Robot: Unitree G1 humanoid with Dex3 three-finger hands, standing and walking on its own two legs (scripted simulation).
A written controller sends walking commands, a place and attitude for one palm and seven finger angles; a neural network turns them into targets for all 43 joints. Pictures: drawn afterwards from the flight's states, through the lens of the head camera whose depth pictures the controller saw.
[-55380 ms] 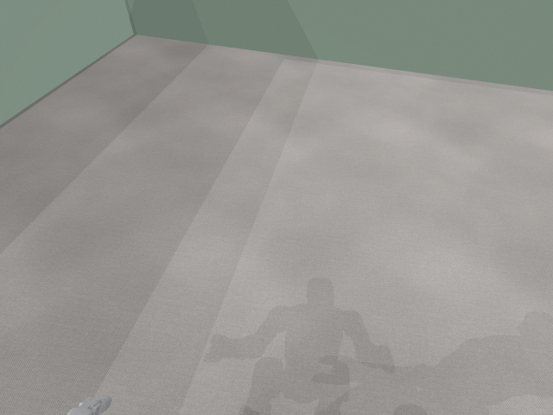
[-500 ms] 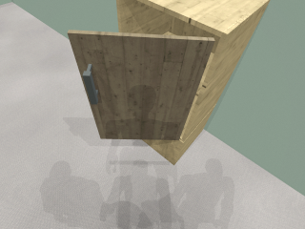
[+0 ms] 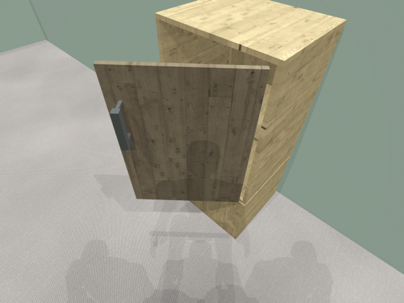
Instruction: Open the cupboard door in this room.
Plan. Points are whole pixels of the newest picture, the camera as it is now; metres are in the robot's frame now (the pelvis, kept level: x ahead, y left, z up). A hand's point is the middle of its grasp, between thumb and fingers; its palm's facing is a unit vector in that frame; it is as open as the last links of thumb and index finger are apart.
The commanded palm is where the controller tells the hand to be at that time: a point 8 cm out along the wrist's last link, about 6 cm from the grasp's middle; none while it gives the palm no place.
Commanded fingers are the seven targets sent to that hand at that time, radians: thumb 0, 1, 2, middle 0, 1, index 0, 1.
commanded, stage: look again from close up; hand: left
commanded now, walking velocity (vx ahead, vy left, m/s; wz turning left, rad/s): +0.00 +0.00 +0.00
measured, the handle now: (122, 125) +0.56 +0.26 +0.02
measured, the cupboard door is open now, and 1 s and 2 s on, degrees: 41 41 41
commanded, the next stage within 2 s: raise the hand with hooked fingers in 0.56 s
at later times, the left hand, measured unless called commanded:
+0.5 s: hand out of the picture -0.02 +0.19 -0.17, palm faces +0.03 -0.98 -0.17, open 7.3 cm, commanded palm none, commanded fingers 0.00 0.90 0.90 -0.20 -0.30 -0.20 -0.30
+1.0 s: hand (113, 271) +0.19 +0.18 -0.01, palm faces -0.03 -1.00 +0.01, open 8.1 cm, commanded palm +0.12 +0.26 -0.04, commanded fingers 0.00 0.48 0.72 -0.23 -0.57 -0.23 -0.57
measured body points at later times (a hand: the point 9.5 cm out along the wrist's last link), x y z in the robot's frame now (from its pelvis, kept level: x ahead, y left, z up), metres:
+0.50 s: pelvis -0.01 +0.02 +0.01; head -0.01 +0.03 +0.46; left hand -0.02 +0.24 -0.16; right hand +0.00 -0.21 -0.15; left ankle +0.03 +0.15 -0.73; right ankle -0.03 -0.11 -0.73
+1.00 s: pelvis -0.04 +0.02 -0.05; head -0.02 +0.04 +0.40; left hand +0.18 +0.24 -0.01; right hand +0.15 -0.23 -0.10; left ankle +0.03 +0.15 -0.73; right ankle -0.03 -0.11 -0.73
